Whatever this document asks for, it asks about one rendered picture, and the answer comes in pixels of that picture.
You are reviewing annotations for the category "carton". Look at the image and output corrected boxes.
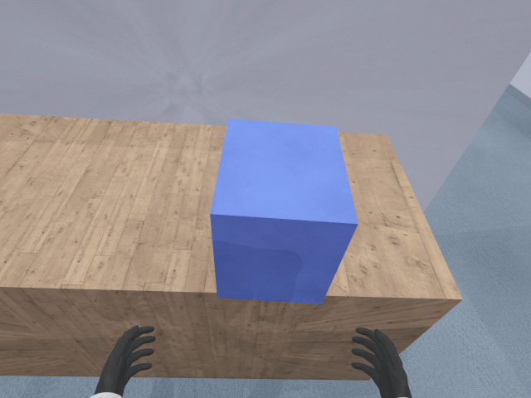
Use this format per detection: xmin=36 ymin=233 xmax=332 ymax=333
xmin=210 ymin=119 xmax=358 ymax=304

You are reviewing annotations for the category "robot right hand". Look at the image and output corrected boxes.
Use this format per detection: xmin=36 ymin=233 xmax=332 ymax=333
xmin=351 ymin=328 xmax=412 ymax=398

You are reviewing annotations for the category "robot left hand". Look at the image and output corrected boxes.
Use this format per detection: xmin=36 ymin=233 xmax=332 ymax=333
xmin=94 ymin=325 xmax=156 ymax=397

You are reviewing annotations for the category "pedestal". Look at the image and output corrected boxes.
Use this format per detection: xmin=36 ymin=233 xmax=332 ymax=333
xmin=0 ymin=114 xmax=463 ymax=381

